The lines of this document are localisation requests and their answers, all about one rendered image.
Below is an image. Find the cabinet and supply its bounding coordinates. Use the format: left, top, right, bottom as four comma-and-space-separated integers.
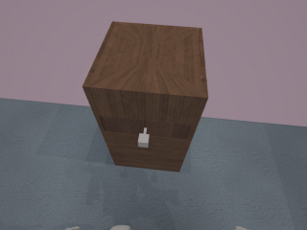
83, 21, 208, 173

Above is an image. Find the drawer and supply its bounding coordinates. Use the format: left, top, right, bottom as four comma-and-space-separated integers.
100, 116, 191, 140

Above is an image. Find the handle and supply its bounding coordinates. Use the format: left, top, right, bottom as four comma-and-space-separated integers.
137, 127, 150, 148

